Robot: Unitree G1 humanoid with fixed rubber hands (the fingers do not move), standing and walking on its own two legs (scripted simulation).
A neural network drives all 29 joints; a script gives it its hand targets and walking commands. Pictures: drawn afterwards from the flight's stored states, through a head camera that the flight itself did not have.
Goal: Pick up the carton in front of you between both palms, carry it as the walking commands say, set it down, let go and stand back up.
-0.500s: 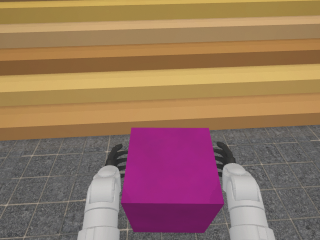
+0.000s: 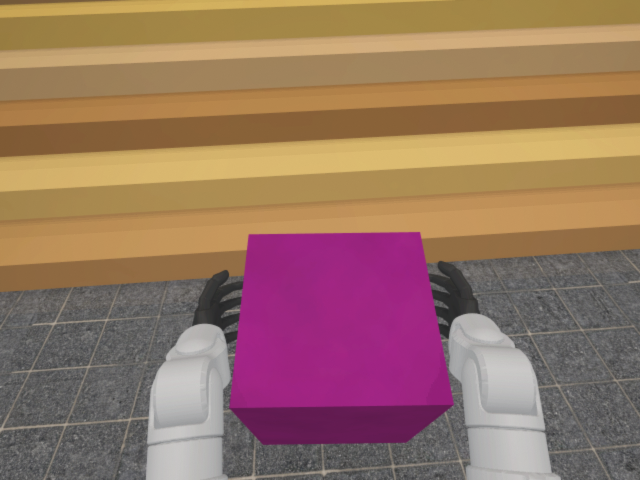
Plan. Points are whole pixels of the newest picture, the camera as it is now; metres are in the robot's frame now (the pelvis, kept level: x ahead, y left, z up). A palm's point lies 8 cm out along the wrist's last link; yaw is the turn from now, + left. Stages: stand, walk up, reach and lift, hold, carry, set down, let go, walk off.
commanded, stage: carry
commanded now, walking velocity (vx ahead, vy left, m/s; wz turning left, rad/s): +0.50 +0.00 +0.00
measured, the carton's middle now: (334, 347) +0.30 +0.01 +0.02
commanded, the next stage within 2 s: none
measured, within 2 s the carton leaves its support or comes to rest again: neither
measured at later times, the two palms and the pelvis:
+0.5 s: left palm (252, 228) +0.48 +0.14 +0.07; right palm (442, 223) +0.49 -0.17 +0.07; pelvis +0.25 -0.02 -0.02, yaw +3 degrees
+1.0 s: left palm (252, 121) +0.80 +0.17 +0.10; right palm (393, 112) +0.81 -0.13 +0.11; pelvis +0.57 +0.02 -0.02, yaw +1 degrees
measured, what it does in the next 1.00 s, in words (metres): walks ahead: left foot, then right foot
